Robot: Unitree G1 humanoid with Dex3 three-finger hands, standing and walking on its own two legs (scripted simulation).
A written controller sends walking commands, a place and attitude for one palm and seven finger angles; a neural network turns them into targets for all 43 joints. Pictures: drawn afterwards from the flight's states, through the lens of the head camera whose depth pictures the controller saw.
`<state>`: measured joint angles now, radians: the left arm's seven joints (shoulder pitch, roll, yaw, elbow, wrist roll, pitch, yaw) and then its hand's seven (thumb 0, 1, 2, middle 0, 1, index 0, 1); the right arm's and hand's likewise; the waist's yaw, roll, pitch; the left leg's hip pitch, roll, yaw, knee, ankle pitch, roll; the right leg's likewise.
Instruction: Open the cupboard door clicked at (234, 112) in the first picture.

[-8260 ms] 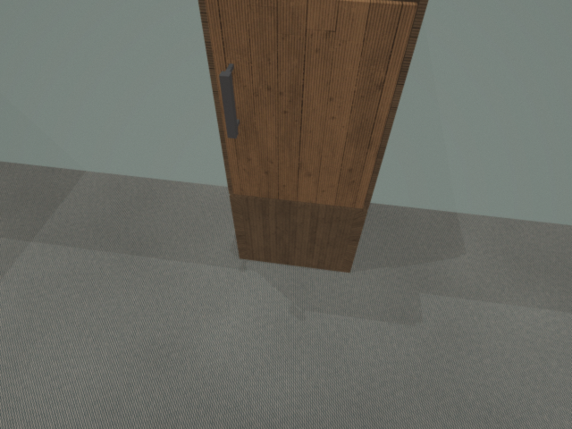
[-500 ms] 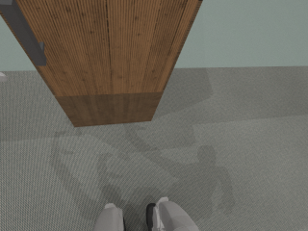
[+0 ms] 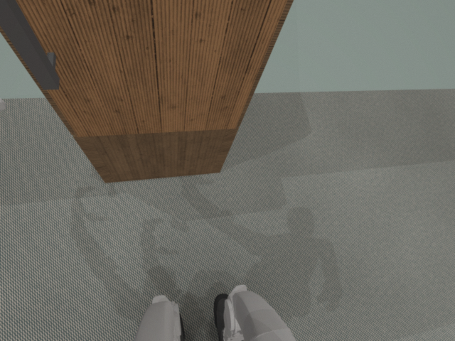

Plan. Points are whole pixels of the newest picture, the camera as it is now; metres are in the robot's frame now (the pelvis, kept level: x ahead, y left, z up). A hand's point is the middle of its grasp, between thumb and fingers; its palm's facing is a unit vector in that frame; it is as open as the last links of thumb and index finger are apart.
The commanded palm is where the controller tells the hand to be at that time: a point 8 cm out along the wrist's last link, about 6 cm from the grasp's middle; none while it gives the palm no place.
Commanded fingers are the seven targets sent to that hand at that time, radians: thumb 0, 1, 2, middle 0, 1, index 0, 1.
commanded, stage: slide the fingers in behind the handle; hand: left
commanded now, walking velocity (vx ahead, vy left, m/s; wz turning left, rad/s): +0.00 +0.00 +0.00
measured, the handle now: (28, 32) +0.58 +0.25 +0.09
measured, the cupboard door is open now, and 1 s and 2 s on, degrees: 0 0 0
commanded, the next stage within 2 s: close the thumb around the handle in 1.58 s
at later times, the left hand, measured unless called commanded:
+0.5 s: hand out of the picture +0.51 +0.28 +0.09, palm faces +0.05 -1.00 +0.00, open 14.0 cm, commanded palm +0.50 +0.31 +0.09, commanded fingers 0.00 -0.50 0.30 -0.30 -1.20 -0.30 -1.20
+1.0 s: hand (25, 63) +0.52 +0.24 +0.09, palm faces +0.05 -1.00 -0.01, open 14.0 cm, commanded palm +0.50 +0.28 +0.09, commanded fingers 0.00 -0.50 0.30 -0.30 -1.20 -0.30 -1.20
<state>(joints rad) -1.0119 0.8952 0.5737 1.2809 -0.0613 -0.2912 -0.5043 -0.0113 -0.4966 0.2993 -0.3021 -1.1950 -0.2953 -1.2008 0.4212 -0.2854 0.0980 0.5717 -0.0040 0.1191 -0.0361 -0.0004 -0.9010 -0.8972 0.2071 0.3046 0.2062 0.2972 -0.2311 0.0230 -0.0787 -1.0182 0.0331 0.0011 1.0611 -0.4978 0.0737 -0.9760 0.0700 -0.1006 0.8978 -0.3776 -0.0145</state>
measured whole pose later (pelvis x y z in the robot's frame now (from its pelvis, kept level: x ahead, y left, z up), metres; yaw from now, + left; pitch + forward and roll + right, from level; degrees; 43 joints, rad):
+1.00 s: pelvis +0.00 -0.01 +0.01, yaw +1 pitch +23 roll -5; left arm -0.97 0.68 0.47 1.24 -0.09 -0.35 -0.35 -0.01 -0.50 0.30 -0.30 -1.20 -0.30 -1.20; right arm 0.43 -0.28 0.07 0.60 -0.01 0.11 -0.01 0.00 -0.90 -0.90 0.21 0.30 0.21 0.30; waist -0.21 0.03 -0.09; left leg -0.95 0.03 0.01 1.03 -0.49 0.06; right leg -0.92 0.06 -0.09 0.90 -0.38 -0.02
